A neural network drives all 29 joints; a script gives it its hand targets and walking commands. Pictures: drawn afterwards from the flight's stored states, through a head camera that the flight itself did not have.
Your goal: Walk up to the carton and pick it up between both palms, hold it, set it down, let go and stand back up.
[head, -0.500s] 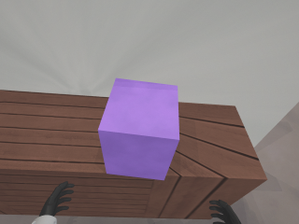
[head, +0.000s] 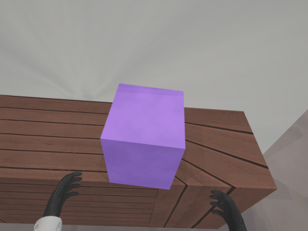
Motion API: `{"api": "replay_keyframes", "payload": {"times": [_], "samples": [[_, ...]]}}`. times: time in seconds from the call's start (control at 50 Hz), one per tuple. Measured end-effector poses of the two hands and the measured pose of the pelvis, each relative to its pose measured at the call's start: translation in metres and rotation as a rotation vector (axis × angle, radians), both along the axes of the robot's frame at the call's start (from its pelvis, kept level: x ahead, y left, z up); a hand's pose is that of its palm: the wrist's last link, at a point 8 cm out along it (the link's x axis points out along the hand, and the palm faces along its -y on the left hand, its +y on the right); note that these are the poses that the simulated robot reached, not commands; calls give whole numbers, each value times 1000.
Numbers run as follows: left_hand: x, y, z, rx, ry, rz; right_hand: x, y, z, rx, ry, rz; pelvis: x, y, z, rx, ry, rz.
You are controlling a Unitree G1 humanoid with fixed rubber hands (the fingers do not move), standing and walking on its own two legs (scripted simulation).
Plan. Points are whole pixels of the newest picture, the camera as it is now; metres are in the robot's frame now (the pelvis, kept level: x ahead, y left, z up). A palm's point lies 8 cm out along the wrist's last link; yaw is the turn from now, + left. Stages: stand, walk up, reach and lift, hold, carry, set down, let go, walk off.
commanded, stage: reach and lift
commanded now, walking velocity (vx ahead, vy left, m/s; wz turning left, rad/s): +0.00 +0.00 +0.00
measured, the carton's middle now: (145, 138) +0.41 +0.02 -0.02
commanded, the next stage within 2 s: none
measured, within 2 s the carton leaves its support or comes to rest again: neither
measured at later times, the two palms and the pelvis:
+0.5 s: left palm (61, 196) +0.22 +0.22 -0.01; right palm (228, 191) +0.23 -0.20 +0.01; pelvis +0.01 +0.00 +0.00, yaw +0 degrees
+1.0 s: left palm (70, 157) +0.30 +0.20 +0.05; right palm (221, 158) +0.30 -0.18 +0.05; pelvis +0.01 +0.00 +0.00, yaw +0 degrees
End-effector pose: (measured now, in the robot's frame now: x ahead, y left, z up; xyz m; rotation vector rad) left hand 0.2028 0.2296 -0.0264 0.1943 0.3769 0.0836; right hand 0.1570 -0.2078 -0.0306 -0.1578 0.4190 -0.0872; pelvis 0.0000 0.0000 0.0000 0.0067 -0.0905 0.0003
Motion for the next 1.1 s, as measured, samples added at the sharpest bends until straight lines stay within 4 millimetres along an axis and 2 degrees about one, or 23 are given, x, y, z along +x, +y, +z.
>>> {"api": "replay_keyframes", "payload": {"times": [0.16, 0.3, 0.42, 0.8, 0.94, 1.1], "samples": [[2, -11, 7, -38, -42, -19, 14, 1, 14, 16, -67, -2, -1, 0, 0, 0, -1, 0], [2, -9, 3, -56, 0, 18, 37, 5, 20, 23, -57, 10, 0, 0, 0, 0, 1, 0], [11, -10, 11, -81, -17, 36, 61, 9, 32, 25, -87, 19, 3, 0, 0, -1, 5, 0], [65, -22, 51, -77, -38, -5, 113, 19, 57, 70, -117, -17, 9, 2, 1, -2, 17, 1], [85, -26, 66, -71, -37, -13, 134, 24, 73, 77, -135, -23, 8, 1, 1, -2, 16, 1], [110, -26, 92, -68, -64, -4, 159, 32, 100, 82, -181, -18, 5, 1, 2, -1, 13, 1]]}}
